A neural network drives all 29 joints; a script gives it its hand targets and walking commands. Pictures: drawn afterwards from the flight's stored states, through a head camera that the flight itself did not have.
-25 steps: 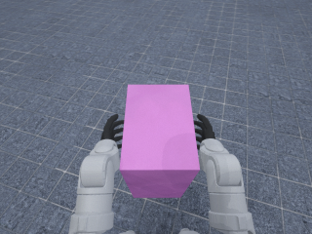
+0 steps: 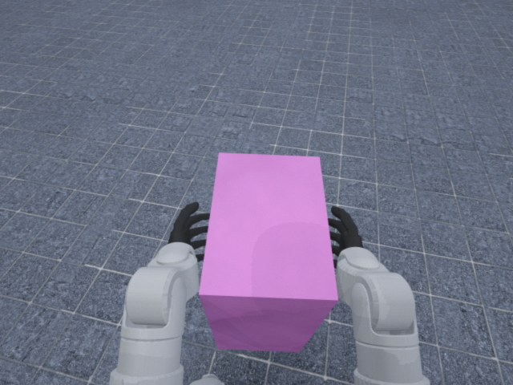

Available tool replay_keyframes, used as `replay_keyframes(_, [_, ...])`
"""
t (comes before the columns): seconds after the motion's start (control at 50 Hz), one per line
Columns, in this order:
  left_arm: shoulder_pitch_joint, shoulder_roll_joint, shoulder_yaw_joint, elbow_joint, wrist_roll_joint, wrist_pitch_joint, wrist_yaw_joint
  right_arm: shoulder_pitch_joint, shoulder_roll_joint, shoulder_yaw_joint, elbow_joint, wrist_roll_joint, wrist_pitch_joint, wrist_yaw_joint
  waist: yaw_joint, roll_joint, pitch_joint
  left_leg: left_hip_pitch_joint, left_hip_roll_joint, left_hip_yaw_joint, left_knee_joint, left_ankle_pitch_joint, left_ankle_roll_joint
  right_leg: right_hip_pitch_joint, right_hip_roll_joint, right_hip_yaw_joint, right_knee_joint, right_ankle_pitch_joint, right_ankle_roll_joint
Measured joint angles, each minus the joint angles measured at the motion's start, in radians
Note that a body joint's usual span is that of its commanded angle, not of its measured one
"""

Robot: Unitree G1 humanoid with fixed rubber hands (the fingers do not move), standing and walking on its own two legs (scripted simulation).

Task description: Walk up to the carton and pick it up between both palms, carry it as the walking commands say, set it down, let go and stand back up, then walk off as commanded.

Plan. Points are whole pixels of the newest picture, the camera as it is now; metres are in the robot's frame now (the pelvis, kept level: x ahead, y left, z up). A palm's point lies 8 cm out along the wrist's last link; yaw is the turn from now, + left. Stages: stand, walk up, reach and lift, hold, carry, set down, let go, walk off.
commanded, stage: carry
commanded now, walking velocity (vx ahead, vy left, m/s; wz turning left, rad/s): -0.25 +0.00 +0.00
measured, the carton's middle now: (263, 262) +0.31 +0.01 +0.02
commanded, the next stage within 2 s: none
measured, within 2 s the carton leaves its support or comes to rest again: neither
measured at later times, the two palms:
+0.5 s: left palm out of the picture +0.09 +0.15 +0.09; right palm out of the picture +0.10 -0.10 +0.10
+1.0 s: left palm out of the picture -0.12 +0.14 +0.09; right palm out of the picture -0.12 -0.10 +0.10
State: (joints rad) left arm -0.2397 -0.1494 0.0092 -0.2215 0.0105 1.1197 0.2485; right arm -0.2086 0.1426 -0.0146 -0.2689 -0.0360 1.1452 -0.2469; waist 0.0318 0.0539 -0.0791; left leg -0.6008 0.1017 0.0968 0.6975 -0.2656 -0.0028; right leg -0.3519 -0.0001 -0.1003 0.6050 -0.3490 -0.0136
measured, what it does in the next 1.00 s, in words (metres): walks backwards: left foot, then right foot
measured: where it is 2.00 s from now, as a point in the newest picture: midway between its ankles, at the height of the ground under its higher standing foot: outside the picture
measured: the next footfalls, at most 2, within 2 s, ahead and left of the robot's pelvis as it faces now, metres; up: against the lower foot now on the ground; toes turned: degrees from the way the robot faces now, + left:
left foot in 0.26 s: -0.07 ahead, +0.12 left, +0.00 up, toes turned +5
right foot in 0.58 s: -0.22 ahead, -0.11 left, +0.00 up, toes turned -8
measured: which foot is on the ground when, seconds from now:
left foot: up 0.00-0.24, down 0.26-0.60, up 0.62-0.92, down 0.94-1.00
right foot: down 0.00-0.26, up 0.28-0.56, down 0.58-0.96, up 0.98-1.00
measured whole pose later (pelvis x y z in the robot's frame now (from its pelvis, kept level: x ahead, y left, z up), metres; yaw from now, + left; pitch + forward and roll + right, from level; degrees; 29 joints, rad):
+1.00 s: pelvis -0.40 +0.02 +0.00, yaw -1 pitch +3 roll +1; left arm -0.21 -0.14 0.02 -0.25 0.04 1.12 0.23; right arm -0.24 0.15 0.00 -0.23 -0.02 1.13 -0.26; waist -0.01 -0.06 -0.05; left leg -0.32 0.00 0.08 0.57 -0.30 0.01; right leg -0.56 -0.08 -0.08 0.64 -0.23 0.01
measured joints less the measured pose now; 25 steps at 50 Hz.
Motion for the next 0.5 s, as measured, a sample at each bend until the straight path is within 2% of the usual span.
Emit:
replay_keyframes(0.04, [0.015,0.003,-0.013,0.002,0.001,0.008,-0.001,0.021,-0.003,0.004,-0.005,0.011,0.007,-0.005,-0.022,-0.027,0.013,-0.035,-0.035,-0.010,0.202,-0.120,-0.016,-0.016,-0.022,0.016,-0.001,0.042,-0.009])
replay_keyframes(0.1, [0.033,0.006,-0.016,-0.018,0.011,0.014,-0.006,0.020,-0.004,0.012,-0.005,0.024,0.010,-0.014,-0.058,-0.052,0.026,-0.022,-0.059,-0.003,0.364,-0.133,-0.030,-0.037,-0.045,0.039,-0.018,0.089,-0.006])
replay_keyframes(0.14, [0.033,0.006,-0.013,-0.034,0.015,0.011,-0.008,0.010,-0.002,0.011,-0.010,0.032,0.005,-0.019,-0.075,-0.060,0.027,0.031,-0.067,0.001,0.323,-0.146,-0.036,-0.061,-0.052,0.047,-0.024,0.115,-0.003])
replay_keyframes(0.2, [0.023,0.005,-0.007,-0.045,0.021,0.003,-0.011,-0.010,0.001,0.005,-0.013,0.035,-0.003,-0.022,-0.081,-0.069,0.017,0.143,-0.080,0.002,0.147,-0.174,-0.035,-0.102,-0.055,0.050,-0.033,0.157,-0.001])
replay_keyframes(0.26, [0.009,0.003,0.003,-0.045,0.026,0.002,-0.013,-0.030,0.006,-0.002,-0.004,0.033,-0.006,-0.021,-0.078,-0.082,0.005,0.268,-0.088,0.007,-0.113,-0.073,-0.020,-0.152,-0.056,0.045,-0.023,0.193,0.010])
replay_keyframes(0.28, [0.006,0.002,0.009,-0.042,0.027,-0.001,-0.013,-0.034,0.007,-0.001,0.006,0.030,-0.012,-0.019,-0.076,-0.104,0.010,0.258,-0.102,0.008,-0.119,-0.047,-0.001,-0.167,-0.070,0.049,-0.011,0.202,0.013])
replay_keyframes(0.3, [0.012,0.003,0.012,-0.041,0.027,-0.001,-0.013,-0.036,0.008,0.003,0.017,0.027,-0.014,-0.016,-0.069,-0.109,0.013,0.240,-0.103,0.006,-0.105,-0.037,0.017,-0.185,-0.072,0.043,0.035,0.136,0.018])
replay_keyframes(0.34, [0.030,0.006,0.014,-0.044,0.025,0.005,-0.012,-0.036,0.007,0.013,0.032,0.023,-0.008,-0.011,-0.046,-0.089,0.023,0.217,-0.079,-0.002,-0.087,-0.023,0.037,-0.235,-0.046,0.033,0.238,-0.034,0.023])
replay_keyframes(0.4, [0.040,0.009,0.005,-0.049,0.014,0.015,-0.002,-0.019,0.004,0.019,0.026,0.015,-0.001,0.000,-0.006,-0.062,0.031,0.192,-0.045,-0.016,-0.097,0.017,0.038,-0.263,-0.018,0.017,0.484,-0.082,0.022])
replay_keyframes(0.44, [0.036,0.008,-0.001,-0.049,0.007,0.015,0.005,-0.007,0.002,0.019,0.013,0.009,-0.004,0.005,0.015,-0.049,0.031,0.171,-0.030,-0.023,-0.106,0.048,0.033,-0.227,-0.012,0.008,0.490,-0.090,0.026])
replay_keyframes(0.5, [0.023,0.006,-0.002,-0.051,0.000,0.011,0.010,-0.001,0.001,0.019,-0.005,0.000,-0.009,0.009,0.026,-0.035,0.026,0.134,-0.019,-0.026,-0.121,0.096,0.029,-0.125,-0.005,0.002,0.342,-0.127,0.029])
